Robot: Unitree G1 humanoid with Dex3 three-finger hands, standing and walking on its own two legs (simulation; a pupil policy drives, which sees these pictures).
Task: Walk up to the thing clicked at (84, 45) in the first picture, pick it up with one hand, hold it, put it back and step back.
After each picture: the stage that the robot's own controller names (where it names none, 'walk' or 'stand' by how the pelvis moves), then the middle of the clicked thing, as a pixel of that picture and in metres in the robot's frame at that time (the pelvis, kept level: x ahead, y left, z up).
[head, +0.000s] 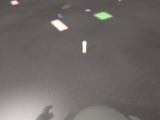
stand; (84, 47) +1.37 +0.14 -0.66
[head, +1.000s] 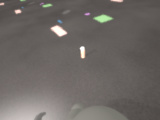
walk; (82, 52) +1.24 +0.25 -0.65
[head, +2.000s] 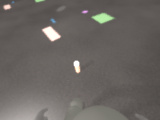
walk; (77, 67) +0.78 +0.27 -0.65
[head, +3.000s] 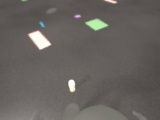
walk; (72, 86) +0.45 +0.22 -0.63
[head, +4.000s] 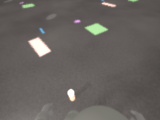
stand; (71, 95) +0.36 +0.23 -0.65
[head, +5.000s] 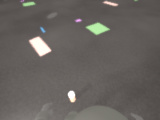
stand; (72, 97) +0.34 +0.21 -0.65
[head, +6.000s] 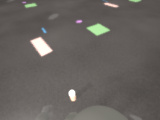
stand; (72, 95) +0.36 +0.21 -0.66
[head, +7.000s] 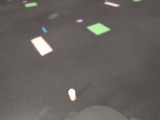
stand; (72, 95) +0.37 +0.21 -0.66
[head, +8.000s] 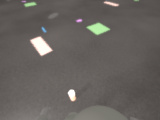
stand; (72, 95) +0.36 +0.21 -0.66
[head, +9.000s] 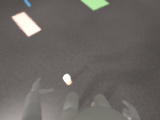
go down; (67, 80) +0.38 +0.22 -0.55
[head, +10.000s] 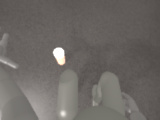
go down; (60, 57) +0.44 +0.25 -0.25
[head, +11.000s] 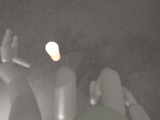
close in; (54, 53) +0.43 +0.26 -0.22
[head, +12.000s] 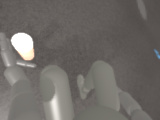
close; (26, 49) +0.42 +0.29 -0.16
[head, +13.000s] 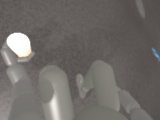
lift; (23, 50) +0.41 +0.30 -0.16
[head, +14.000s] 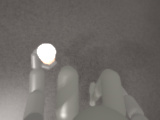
lift; (48, 57) +0.34 +0.28 -0.06
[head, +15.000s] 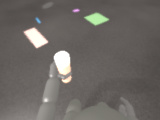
hold; (64, 69) +0.32 +0.17 +0.07
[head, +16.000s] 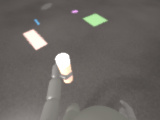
hold; (65, 70) +0.33 +0.17 +0.03
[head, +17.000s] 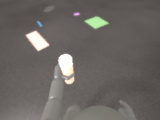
hold; (67, 71) +0.32 +0.16 +0.03
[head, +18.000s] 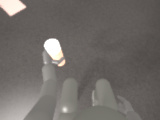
crouch; (57, 55) +0.42 +0.21 -0.04
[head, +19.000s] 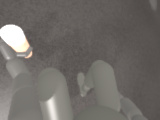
lower; (20, 45) +0.44 +0.30 -0.17
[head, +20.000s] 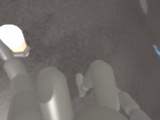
lower; (17, 45) +0.43 +0.31 -0.16
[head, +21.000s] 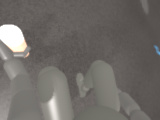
lower; (18, 45) +0.43 +0.32 -0.16
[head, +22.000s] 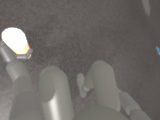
lower; (20, 47) +0.42 +0.31 -0.16
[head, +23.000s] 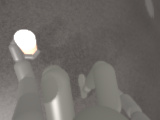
loosen; (29, 47) +0.42 +0.29 -0.15
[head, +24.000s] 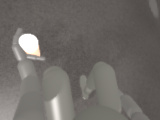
withdraw; (32, 49) +0.42 +0.28 -0.17
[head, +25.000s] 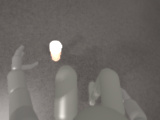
stand; (55, 52) +0.44 +0.25 -0.21
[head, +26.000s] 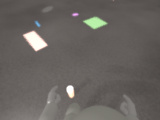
stand; (70, 92) +0.37 +0.20 -0.58
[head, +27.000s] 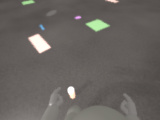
stand; (71, 93) +0.38 +0.21 -0.60
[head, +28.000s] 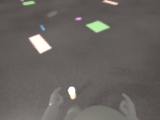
stand; (72, 93) +0.38 +0.20 -0.60
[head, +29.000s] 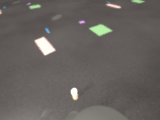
walk; (74, 94) +0.39 +0.20 -0.66
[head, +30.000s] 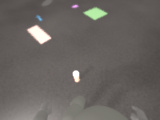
walk; (76, 76) +0.52 +0.20 -0.63
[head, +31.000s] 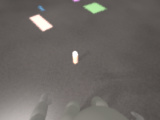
walk; (75, 57) +0.85 +0.21 -0.63
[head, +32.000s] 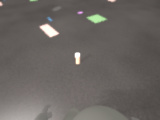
stand; (77, 58) +1.01 +0.24 -0.64
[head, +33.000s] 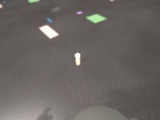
stand; (77, 59) +1.00 +0.22 -0.66
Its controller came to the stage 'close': yes
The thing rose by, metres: 0.69
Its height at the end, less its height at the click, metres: +0.00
